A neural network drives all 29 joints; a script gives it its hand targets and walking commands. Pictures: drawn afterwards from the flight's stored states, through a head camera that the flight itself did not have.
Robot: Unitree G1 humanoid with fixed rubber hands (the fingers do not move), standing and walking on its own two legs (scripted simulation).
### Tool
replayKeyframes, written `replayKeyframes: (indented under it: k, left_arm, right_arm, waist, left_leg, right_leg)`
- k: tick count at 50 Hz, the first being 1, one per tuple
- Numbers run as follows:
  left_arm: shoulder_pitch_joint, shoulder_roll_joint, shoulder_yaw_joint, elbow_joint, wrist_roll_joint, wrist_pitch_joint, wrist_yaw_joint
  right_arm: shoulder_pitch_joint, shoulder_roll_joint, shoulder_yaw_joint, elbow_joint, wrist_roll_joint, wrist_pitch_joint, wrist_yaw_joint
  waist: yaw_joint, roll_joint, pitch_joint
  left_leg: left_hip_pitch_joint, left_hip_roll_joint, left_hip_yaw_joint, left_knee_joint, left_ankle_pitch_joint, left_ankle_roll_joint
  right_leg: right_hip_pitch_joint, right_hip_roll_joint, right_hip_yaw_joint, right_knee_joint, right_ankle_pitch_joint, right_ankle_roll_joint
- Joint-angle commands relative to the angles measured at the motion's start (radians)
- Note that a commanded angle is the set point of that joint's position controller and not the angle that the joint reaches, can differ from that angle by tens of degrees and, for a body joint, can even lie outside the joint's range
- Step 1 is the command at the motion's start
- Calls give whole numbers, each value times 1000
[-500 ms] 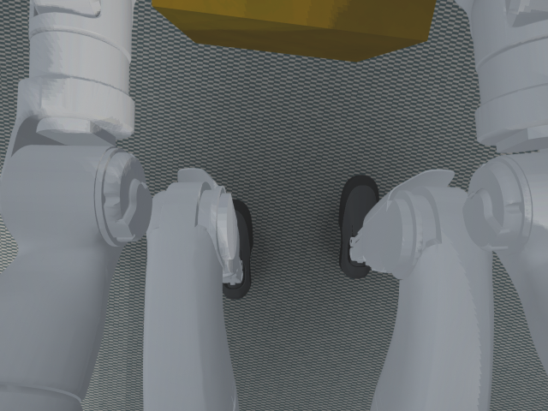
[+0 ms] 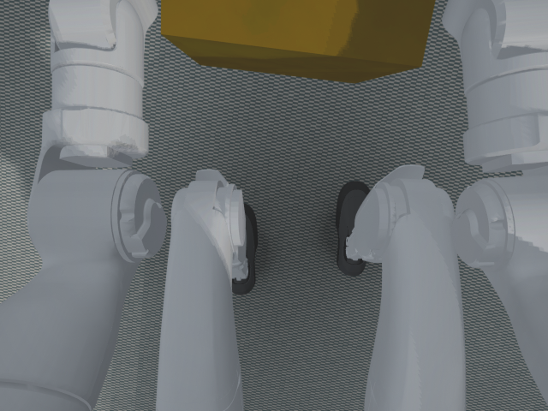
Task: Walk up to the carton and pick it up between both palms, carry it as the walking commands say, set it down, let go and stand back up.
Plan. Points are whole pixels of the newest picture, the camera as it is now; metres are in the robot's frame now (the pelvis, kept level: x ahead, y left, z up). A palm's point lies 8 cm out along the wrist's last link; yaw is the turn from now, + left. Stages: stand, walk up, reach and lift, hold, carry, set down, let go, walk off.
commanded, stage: reach and lift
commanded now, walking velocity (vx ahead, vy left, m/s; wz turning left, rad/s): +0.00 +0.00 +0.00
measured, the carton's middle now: out of the picture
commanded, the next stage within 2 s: none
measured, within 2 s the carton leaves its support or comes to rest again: neither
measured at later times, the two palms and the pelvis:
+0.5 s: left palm out of the picture +0.54 +0.16 +0.01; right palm out of the picture +0.53 -0.16 -0.01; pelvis -0.01 -0.01 +0.05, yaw +1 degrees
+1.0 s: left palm out of the picture +0.52 +0.16 +0.08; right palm out of the picture +0.51 -0.16 +0.06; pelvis -0.01 -0.01 +0.11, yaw +1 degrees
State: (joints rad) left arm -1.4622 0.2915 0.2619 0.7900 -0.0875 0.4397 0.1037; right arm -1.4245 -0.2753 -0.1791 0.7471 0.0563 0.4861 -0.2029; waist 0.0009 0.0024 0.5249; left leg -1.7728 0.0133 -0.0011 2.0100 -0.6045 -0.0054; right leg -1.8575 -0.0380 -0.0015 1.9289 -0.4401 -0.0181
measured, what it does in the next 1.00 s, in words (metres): rises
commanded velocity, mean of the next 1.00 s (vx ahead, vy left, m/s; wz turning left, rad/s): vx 0.00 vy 0.00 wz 0.00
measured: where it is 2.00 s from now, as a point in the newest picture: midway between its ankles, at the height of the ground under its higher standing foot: (295, 254)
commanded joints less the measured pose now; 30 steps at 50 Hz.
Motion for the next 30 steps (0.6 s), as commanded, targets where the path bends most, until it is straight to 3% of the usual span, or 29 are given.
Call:
replayKeyframes:
  k: [1, 3, 4, 7, 9, 11, 13, 14, 17, 18, 22, 23, 25, 26, 27, 30]
  left_arm:
    - [-698, -1194, -427, -318, -126, 2, -318]
    - [-675, -1205, -413, -268, -117, 3, -324]
    - [-695, -1202, -420, -316, -120, 5, -325]
    - [-715, -1199, -430, -327, -125, 12, -329]
    - [-680, -1210, -420, -296, -116, 18, -332]
    - [-673, -1225, -414, -287, -112, 25, -338]
    - [-635, -1221, -395, -265, -93, 29, -344]
    - [-657, -1222, -412, -311, -104, 27, -344]
    - [-644, -1244, -421, -290, -106, 33, -349]
    - [-648, -1238, -413, -279, -104, 32, -354]
    - [-675, -1241, -419, -307, -103, 32, -354]
    - [-669, -1249, -415, -291, -105, 32, -357]
    - [-651, -1263, -429, -313, -112, 39, -356]
    - [-638, -1249, -417, -290, -99, 41, -357]
    - [-633, -1268, -416, -276, -102, 45, -358]
    - [-621, -1266, -418, -287, -101, 45, -361]
  right_arm:
    - [-853, 1127, 362, -424, 195, -67, 367]
    - [-822, 1134, 346, -367, 177, -62, 368]
    - [-838, 1144, 359, -410, 188, -58, 370]
    - [-824, 1143, 347, -407, 174, -49, 364]
    - [-841, 1159, 363, -427, 182, -48, 366]
    - [-800, 1165, 344, -387, 168, -39, 370]
    - [-805, 1167, 355, -404, 170, -36, 373]
    - [-802, 1171, 357, -419, 167, -35, 372]
    - [-779, 1184, 351, -400, 161, -34, 377]
    - [-777, 1189, 348, -392, 148, -32, 377]
    - [-799, 1195, 363, -429, 159, -29, 379]
    - [-799, 1195, 349, -404, 159, -29, 378]
    - [-833, 1176, 378, -473, 170, -29, 377]
    - [-802, 1194, 376, -449, 164, -22, 378]
    - [-807, 1175, 366, -434, 159, -23, 381]
    - [-785, 1199, 375, -442, 157, -19, 384]
  waist:
    - [1, 58, -2566]
    - [-15, 40, -2473]
    - [6, 48, -2555]
    - [-24, 42, -2557]
    - [3, 27, -2546]
    - [-18, 30, -2515]
    - [7, 29, -2517]
    - [-8, 32, -2553]
    - [-14, 45, -2548]
    - [-18, 19, -2511]
    - [-1, 30, -2530]
    - [-21, 33, -2498]
    - [-3, 36, -2584]
    - [2, 27, -2565]
    - [-18, 35, -2534]
    - [-9, 16, -2542]
  left_leg:
    - [617, -187, 73, -342, 413, -2]
    - [576, -183, 64, -364, 361, -1]
    - [607, -185, 72, -367, 371, 0]
    - [617, -188, 70, -387, 365, -3]
    - [615, -187, 71, -404, 340, 5]
    - [624, -187, 68, -421, 327, 1]
    - [612, -187, 72, -434, 316, 3]
    - [639, -187, 70, -433, 342, 0]
    - [665, -187, 69, -456, 333, -5]
    - [624, -187, 65, -459, 311, 0]
    - [658, -191, 68, -487, 293, 0]
    - [658, -188, 60, -499, 280, 3]
    - [704, -194, 59, -508, 307, 1]
    - [705, -191, 64, -518, 295, 3]
    - [706, -189, 55, -531, 278, 0]
    - [720, -189, 51, -549, 280, 4]
  right_leg:
    - [958, 190, -54, -221, 347, 15]
    - [919, 184, -57, -237, 300, 16]
    - [966, 184, -50, -242, 312, 15]
    - [1008, 187, -49, -267, 316, 19]
    - [1023, 183, -41, -285, 288, 20]
    - [1023, 182, -49, -303, 274, 20]
    - [1039, 179, -45, -316, 260, 23]
    - [1058, 181, -40, -323, 290, 21]
    - [1058, 185, -47, -339, 277, 18]
    - [1068, 182, -42, -349, 265, 20]
    - [1104, 180, -32, -381, 239, 21]
    - [1092, 179, -37, -387, 227, 21]
    - [1149, 181, -29, -396, 248, 17]
    - [1158, 181, -32, -404, 237, 24]
    - [1136, 178, -33, -419, 217, 18]
    - [1171, 178, -28, -444, 216, 19]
